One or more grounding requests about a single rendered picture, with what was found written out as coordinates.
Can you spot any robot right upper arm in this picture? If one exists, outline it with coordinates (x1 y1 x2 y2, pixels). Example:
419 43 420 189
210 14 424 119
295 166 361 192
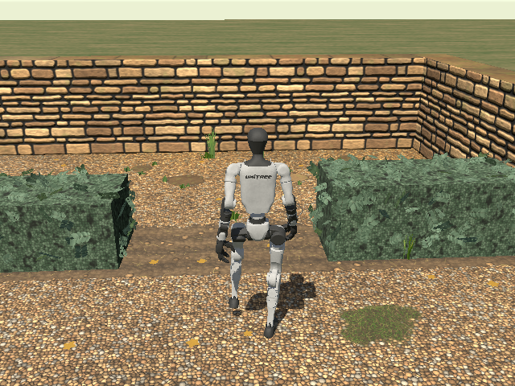
274 162 295 206

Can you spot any robot right hand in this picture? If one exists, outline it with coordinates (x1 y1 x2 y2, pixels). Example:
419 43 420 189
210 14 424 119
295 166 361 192
282 222 297 241

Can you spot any robot left upper arm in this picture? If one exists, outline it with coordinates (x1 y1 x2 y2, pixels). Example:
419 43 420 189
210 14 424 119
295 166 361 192
224 162 241 209

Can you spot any robot left thigh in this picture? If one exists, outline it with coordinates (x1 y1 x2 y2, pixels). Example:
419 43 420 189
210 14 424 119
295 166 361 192
231 223 247 261

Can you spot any robot left forearm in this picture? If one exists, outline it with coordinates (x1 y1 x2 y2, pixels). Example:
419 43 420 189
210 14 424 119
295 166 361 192
216 197 232 241

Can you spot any robot right forearm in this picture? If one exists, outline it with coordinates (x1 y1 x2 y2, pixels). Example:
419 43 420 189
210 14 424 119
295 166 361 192
285 194 298 226

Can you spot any robot left hand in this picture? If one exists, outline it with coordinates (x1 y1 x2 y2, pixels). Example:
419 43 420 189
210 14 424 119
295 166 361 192
216 240 235 263

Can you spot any left robot foot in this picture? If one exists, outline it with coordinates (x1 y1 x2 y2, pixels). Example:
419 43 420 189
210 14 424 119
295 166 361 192
228 296 239 309

